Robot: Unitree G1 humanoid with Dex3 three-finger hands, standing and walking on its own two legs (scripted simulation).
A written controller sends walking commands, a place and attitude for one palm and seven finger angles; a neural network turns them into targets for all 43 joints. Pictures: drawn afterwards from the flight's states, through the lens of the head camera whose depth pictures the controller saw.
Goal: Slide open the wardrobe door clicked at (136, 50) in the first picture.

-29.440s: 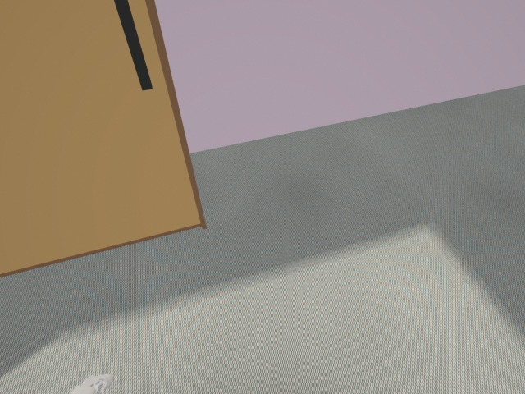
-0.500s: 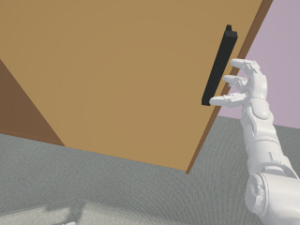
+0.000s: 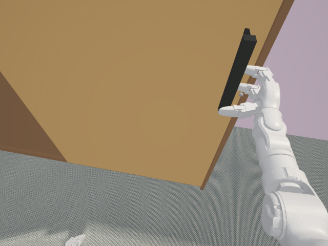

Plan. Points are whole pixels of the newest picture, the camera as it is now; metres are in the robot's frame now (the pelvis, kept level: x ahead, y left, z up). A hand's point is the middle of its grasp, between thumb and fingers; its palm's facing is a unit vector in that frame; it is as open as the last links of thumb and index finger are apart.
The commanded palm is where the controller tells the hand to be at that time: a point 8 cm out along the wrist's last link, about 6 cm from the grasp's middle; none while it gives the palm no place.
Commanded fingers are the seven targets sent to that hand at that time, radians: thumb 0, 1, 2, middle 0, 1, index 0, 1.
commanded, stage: slide the fingers in behind the handle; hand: right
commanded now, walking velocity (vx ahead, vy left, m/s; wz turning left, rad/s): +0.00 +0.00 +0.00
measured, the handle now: (233, 76) +0.54 -0.12 +0.14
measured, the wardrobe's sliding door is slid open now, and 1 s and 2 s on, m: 0.00 0.00 0.00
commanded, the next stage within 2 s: move the hooked fingers beside the handle in 0.06 s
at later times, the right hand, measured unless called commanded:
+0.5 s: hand (242, 94) +0.46 -0.13 +0.15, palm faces +0.08 +1.00 +0.02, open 14.0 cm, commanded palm +0.42 -0.18 +0.15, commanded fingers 0.00 0.50 -0.30 0.30 1.20 0.30 1.20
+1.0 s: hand (250, 96) +0.45 -0.15 +0.15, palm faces +0.09 +1.00 +0.02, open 14.0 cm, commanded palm +0.42 -0.20 +0.15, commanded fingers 0.00 0.50 -0.30 0.30 1.20 0.30 1.20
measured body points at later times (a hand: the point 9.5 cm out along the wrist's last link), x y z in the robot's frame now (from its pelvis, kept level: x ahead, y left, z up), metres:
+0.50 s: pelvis +0.00 +0.00 +0.00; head +0.03 +0.00 +0.45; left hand +0.07 +0.26 -0.12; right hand +0.45 -0.18 +0.15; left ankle -0.03 +0.10 -0.73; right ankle +0.02 -0.11 -0.73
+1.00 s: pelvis -0.01 +0.00 +0.00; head +0.02 +0.00 +0.45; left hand +0.08 +0.25 -0.11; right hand +0.44 -0.20 +0.15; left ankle -0.03 +0.10 -0.73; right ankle +0.02 -0.11 -0.73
